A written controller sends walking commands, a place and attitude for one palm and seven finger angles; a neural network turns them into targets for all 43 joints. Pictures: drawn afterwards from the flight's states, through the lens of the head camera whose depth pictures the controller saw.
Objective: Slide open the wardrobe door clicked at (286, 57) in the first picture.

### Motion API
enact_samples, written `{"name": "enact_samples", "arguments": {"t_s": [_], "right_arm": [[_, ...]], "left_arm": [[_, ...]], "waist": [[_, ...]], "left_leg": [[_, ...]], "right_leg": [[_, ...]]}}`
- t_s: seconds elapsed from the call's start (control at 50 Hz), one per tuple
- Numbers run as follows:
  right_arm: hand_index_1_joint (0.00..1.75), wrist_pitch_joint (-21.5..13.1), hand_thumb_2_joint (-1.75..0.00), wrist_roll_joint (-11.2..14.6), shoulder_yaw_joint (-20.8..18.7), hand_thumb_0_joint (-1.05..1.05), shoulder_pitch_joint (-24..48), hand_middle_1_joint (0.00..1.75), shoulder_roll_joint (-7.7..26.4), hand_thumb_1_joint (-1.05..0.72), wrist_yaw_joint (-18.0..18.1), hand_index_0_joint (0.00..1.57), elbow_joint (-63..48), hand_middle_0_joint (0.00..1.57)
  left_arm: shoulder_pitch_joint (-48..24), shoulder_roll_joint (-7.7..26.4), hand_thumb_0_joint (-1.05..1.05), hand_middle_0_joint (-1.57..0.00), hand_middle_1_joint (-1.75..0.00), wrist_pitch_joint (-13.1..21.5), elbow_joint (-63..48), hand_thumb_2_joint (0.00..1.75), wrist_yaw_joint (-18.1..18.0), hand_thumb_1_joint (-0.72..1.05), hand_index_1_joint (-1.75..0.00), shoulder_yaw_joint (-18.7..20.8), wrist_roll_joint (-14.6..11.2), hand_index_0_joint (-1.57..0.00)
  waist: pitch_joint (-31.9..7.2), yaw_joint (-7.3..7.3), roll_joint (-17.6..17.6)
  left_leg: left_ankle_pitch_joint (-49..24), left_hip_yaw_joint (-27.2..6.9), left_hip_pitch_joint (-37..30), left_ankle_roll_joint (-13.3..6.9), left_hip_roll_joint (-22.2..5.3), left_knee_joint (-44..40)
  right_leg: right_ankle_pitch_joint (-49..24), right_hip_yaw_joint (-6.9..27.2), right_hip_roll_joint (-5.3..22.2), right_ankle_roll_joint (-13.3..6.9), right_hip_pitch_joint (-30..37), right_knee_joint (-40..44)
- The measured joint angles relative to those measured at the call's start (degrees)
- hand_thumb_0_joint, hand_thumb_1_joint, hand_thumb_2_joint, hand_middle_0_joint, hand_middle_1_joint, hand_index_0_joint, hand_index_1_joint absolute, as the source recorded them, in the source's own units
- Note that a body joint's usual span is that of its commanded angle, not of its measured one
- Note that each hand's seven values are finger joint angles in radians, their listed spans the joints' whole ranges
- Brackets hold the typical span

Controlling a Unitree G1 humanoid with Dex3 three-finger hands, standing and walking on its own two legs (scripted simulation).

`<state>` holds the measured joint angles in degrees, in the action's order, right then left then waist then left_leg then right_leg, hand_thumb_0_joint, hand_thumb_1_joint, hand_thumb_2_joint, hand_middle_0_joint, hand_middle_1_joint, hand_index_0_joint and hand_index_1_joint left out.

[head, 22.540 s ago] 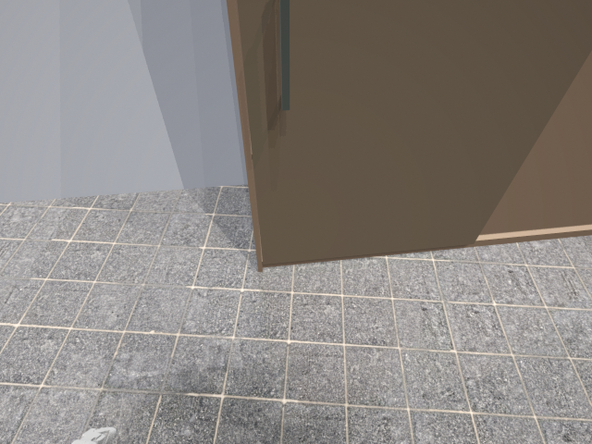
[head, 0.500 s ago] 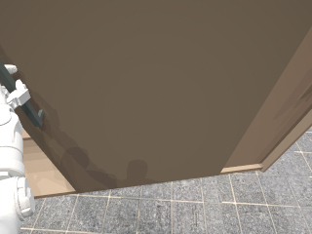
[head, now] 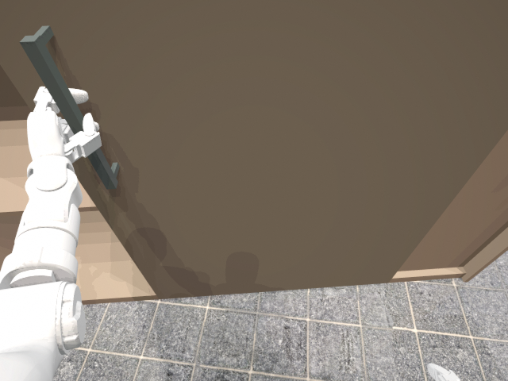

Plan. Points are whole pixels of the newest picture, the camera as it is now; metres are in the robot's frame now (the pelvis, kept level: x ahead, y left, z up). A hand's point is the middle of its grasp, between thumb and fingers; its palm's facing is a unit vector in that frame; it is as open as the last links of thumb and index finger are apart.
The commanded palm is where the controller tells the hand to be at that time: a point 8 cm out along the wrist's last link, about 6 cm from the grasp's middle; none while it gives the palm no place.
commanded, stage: stop walking and hold the door there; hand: left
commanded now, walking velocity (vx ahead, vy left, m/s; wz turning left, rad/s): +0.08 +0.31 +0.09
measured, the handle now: (83, 120) +0.48 +0.30 +0.16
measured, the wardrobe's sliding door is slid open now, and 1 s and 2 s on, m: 0.55 0.55 0.55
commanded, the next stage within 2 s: loosen the grip on the handle in 1.30 s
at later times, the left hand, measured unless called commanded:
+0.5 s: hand (90, 138) +0.44 +0.27 +0.16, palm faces +0.17 -0.98 -0.13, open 5.9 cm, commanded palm +0.41 +0.29 +0.14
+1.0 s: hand (87, 139) +0.43 +0.27 +0.17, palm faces +0.11 -0.99 -0.11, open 6.0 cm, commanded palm +0.41 +0.29 +0.14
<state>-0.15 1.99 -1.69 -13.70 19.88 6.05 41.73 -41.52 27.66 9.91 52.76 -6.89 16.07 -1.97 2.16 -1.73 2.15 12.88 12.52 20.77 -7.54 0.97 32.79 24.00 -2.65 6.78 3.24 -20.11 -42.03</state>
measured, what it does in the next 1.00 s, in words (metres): steps to the left: right foot, then left foot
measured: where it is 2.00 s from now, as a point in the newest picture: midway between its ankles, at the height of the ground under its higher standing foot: outside the picture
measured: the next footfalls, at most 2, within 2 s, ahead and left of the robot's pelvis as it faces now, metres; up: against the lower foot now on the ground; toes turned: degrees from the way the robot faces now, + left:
right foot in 0.22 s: -0.04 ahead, -0.08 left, +0.00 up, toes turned -13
left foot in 0.42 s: +0.08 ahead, +0.31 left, +0.00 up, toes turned +8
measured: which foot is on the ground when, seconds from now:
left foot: down 0.00-0.18, up 0.20-0.40, down 0.42-0.64, up 0.66-0.82, down 0.84-1.00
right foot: up 0.00-0.20, down 0.22-0.40, up 0.42-0.58, down 0.60-0.86, up 0.88-1.00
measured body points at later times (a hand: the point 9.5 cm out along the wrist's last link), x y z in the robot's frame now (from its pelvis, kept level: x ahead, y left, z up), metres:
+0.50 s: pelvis -0.01 +0.11 -0.02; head +0.08 +0.11 +0.42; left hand +0.42 +0.33 +0.17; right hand +0.15 -0.12 -0.15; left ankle +0.04 +0.30 -0.72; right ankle -0.06 -0.04 -0.68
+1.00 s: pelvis -0.01 +0.14 +0.01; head +0.06 +0.14 +0.45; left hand +0.42 +0.33 +0.17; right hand +0.19 -0.08 -0.10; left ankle -0.02 +0.25 -0.72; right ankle +0.00 +0.02 -0.70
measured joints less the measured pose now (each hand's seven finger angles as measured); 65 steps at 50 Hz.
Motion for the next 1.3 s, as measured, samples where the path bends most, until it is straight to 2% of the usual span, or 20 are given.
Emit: {"name": "enact_samples", "arguments": {"t_s": [0.06,0.1,0.14,0.18,0.22,0.28,0.34,0.4,0.42,0.5,0.6,0.64,0.72,0.8,0.84,0.96,1.1,1.16,1.24,1.3], "right_arm": [[0.3,-1.39,-0.9,-0.11,0.22,0.01,1.14,0.3,-1.34,-0.91,-0.71,0.2,-0.78,0.21],[0.3,-2.08,-0.9,-0.08,0.5,0.01,1.41,0.3,-2.36,-0.91,-1.08,0.2,-0.99,0.21],[0.3,-2.81,-0.9,-0.25,0.65,0.01,1.51,0.3,-3.35,-0.91,-1.73,0.2,-0.98,0.21],[0.3,-3.68,-0.9,-0.46,0.66,0.01,1.2,0.3,-3.98,-0.91,-3.01,0.2,-1.54,0.21],[0.3,-4.13,-0.9,-0.3,1.75,0.01,1.44,0.3,-4.09,-0.91,-4.51,0.2,-2.11,0.21],[0.3,-4.21,-0.9,-0.53,1.82,0.01,4.37,0.3,-2.94,-0.91,-5.21,0.2,-0.18,0.21],[0.3,-3.74,-0.9,-0.27,2.03,0.01,4.56,0.3,-3.96,-0.91,-3.95,0.2,0.51,0.21],[0.3,-3.16,-0.9,-0.5,2.21,0.01,4.29,0.3,-3.41,-0.91,-1.98,0.2,-0.52,0.21],[0.3,-3.44,-0.9,-0.4,1.81,0.01,3.78,0.3,-2.47,-0.91,-1.61,0.2,-1.47,0.21],[0.3,-5.11,-0.9,0.47,0.17,0.01,6.02,0.3,-7.12,-0.91,-1.64,0.2,-0.29,0.2],[0.3,-6.06,-0.9,0.1,2.8,0.01,7.3,0.3,-10.4,-0.91,-3.14,0.2,-2.65,0.2],[0.3,-5.81,-0.9,0.21,3.5,0.01,8.02,0.3,-9.96,-0.91,-3.5,0.2,-3.09,0.21],[0.3,-5.52,-0.9,0.23,4.12,0.01,8.52,0.3,-9.64,-0.91,-2.78,0.2,-2.06,0.21],[0.3,-5.33,-0.9,-0.7,4.29,0.01,7.35,0.3,-8.21,-0.91,-1.14,0.2,-2.2,0.21],[0.3,-4.96,-0.9,-0.8,3.59,0.01,6.49,0.3,-7.05,-0.91,-0.92,0.2,-2.84,0.21],[0.3,-4.55,-0.9,-0.72,1.72,0.01,6.09,0.3,-5.89,-0.91,-3.02,0.2,-4.0,0.2],[0.3,-3.92,-0.9,-0.82,2.85,0.01,3.94,0.3,-7.21,-0.91,-3.55,0.2,-5.15,0.2],[0.3,-2.83,-0.9,-0.66,3.15,0.01,3.87,0.3,-7.13,-0.91,-3.03,0.2,-4.21,0.21],[0.3,-1.9,-0.9,-0.36,2.74,0.01,3.42,0.3,-6.43,-0.91,-1.36,0.2,-2.31,0.21],[0.3,-1.74,-0.9,-0.68,2.48,0.01,2.6,0.3,-5.38,-0.91,-0.34,0.2,-1.61,0.21]], "left_arm": [[-0.41,-1.05,-0.05,-0.39,-1.33,-0.95,-2.54,0.83,-1.01,0.73,-1.35,-1.5,-0.63,-0.21],[-0.85,-2.07,-0.05,-0.36,-1.33,-1.76,-3.65,0.82,-1.5,0.74,-1.35,-2.59,-1.09,-0.2],[-1.19,-3.15,-0.04,-0.35,-1.32,-2.35,-4.35,0.82,-1.46,0.75,-1.34,-3.34,-1.53,-0.19],[-2.01,-4.31,-0.04,-0.33,-1.31,-2.93,-4.87,0.81,-1.07,0.76,-1.35,-3.97,-1.86,-0.19],[-3.76,-4.46,-0.05,-0.34,-1.32,-2.52,-5.72,0.81,-0.22,0.75,-1.34,-4.75,-1.47,-0.18],[-1.52,-5.67,-0.06,-0.37,-1.34,-1.13,-10.13,0.82,-0.25,0.73,-1.33,-4.26,-1.3,-0.18],[-0.69,-7.5,-0.06,-0.4,-1.36,-0.47,-14.65,0.83,0.83,0.74,-1.35,-5.23,-0.53,-0.23],[0.19,-10.27,-0.06,-0.42,-1.37,-0.02,-20.37,0.84,1.44,0.72,-1.37,-6.22,-0.53,-0.28],[0.64,-11.28,-0.05,-0.43,-1.38,-0.33,-22.46,0.84,1.45,0.71,-1.37,-6.84,-1.05,-0.29],[-2.28,-12.98,-0.04,-0.44,-1.39,-1.37,-26.67,0.84,1.93,0.74,-1.39,-9.88,-2.32,-0.27],[-2.87,-13.63,-0.04,-0.45,-1.39,-3.07,-29.24,0.82,1.71,0.77,-1.4,-10.21,-2.57,-0.22],[-2.55,-14.07,-0.04,-0.45,-1.39,-3.15,-28.93,0.81,1.37,0.77,-1.4,-9.67,-2.46,-0.21],[-1.28,-15.02,-0.03,-0.45,-1.39,-3.49,-27.88,0.79,1.71,0.77,-1.4,-10.11,-2.58,-0.23],[-1.1,-17.36,-0.02,-0.45,-1.4,-3.53,-26.06,0.79,1.45,0.77,-1.4,-11.95,-1.96,-0.26],[-1.55,-18.45,-0.01,-0.45,-1.4,-3.83,-25.02,0.8,1.08,0.78,-1.4,-13.56,-2.08,-0.27],[-1.96,-18.59,0.0,-0.44,-1.4,-3.85,-22.01,0.8,0.89,0.79,-1.4,-16.71,-1.97,-0.22],[-0.68,-16.56,0.0,-0.43,-1.38,-4.69,-20.83,0.8,0.97,0.8,-1.4,-16.05,-2.76,-0.18],[0.28,-15.9,-0.01,-0.43,-1.38,-4.16,-20.04,0.81,0.77,0.8,-1.4,-14.34,-2.42,-0.16],[-0.01,-16.48,-0.01,-0.42,-1.37,-4.2,-18.23,0.82,0.82,0.79,-1.4,-12.92,-2.42,-0.17],[-0.69,-17.01,0.0,-0.42,-1.37,-4.43,-17.24,0.82,0.63,0.79,-1.4,-13.08,-2.5,-0.18]], "waist": [[1.42,0.75,0.73],[1.98,1.42,1.23],[2.2,2.19,1.64],[2.1,2.71,1.97],[1.95,4.26,-1.13],[5.38,3.34,1.21],[7.77,2.86,-2.07],[9.1,1.93,-3.12],[8.44,2.1,-0.96],[11.03,3.28,-2.86],[12.71,4.73,-1.22],[13.51,3.88,2.19],[12.62,2.42,1.35],[9.93,2.32,-1.22],[8.07,2.43,-1.31],[6.62,3.93,-1.63],[5.63,4.61,-0.59],[4.9,3.38,1.49],[4.35,2.24,1.16],[3.95,1.89,0.85]], "left_leg": [[-1.19,0.47,-0.23,-0.22,-0.21,-1.74],[-2.62,0.6,-0.91,-0.34,0.08,-4.08],[-4.26,0.84,-1.77,-0.18,0.77,-7.05],[-4.91,0.72,-0.6,3.67,1.54,-6.92],[3.74,-2.31,7.25,9.61,3.78,11.37],[12.48,-12.22,11.93,11.21,1.86,32.49],[14.84,-12.59,9.82,10.92,-2.1,26.92],[0.18,-9.53,3.11,9.96,-5.47,6.23],[-8.34,-10.02,1.53,9.32,-7.67,2.69],[2.66,-9.73,3.16,12.32,-7.03,7.81],[2.6,-9.92,3.73,12.67,-7.47,8.42],[3.36,-11.29,4.26,11.94,-8.64,10.54],[14.83,-11.85,5.7,10.22,-3.74,22.46],[10.89,-8.06,-0.22,9.55,-1.41,10.75],[-0.51,-6.65,-4.39,8.24,-2.27,0.94],[4.46,-5.84,-5.89,6.68,-3.61,-0.92],[5.09,-5.49,-6.82,8.31,-5.39,-0.13],[5.75,-6.58,-4.63,9.12,-6.78,4.16],[11.94,-9.13,-2.7,9.19,-3.97,7.76],[2.23,-8.13,-5.19,8.75,-3.74,0.07]], "right_leg": [[5.74,-0.49,-1.7,-1.02,-3.92,-14.57],[6.68,-2.78,-2.35,-1.18,-3.31,-16.81],[7.83,-5.82,-2.98,-1.47,-0.18,-12.09],[6.18,-9.93,-3.43,-3.02,5.4,-0.14],[-5.43,-9.34,-0.26,-7.53,8.38,9.59],[-0.91,-8.43,0.68,-2.9,8.7,5.7],[0.47,-7.6,5.42,0.72,10.02,6.01],[0.02,-6.83,9.51,1.27,7.72,0.16],[1.96,-5.18,8.04,0.99,4.74,-6.09],[10.09,3.63,0.51,-0.26,-3.52,-22.09],[2.22,-0.26,-5.99,-1.74,-3.2,-6.34],[-1.26,-2.06,-7.54,-5.61,-1.28,-3.29],[-1.98,-2.41,-5.25,-6.7,0.54,-0.76],[-4.23,-2.57,-3.5,-5.6,1.79,3.55],[-4.35,-3.3,-3.99,-4.78,1.39,3.41],[0.73,0.05,-5.75,-2.84,-0.46,-1.99],[-8.99,-1.35,-5.71,-2.79,3.29,7.44],[-7.43,-2.78,-6.74,-4.53,4.39,8.95],[-6.29,-3.32,-5.28,-5.22,4.07,8.12],[-5.9,-3.61,-4.72,-4.7,3.86,7.23]]}}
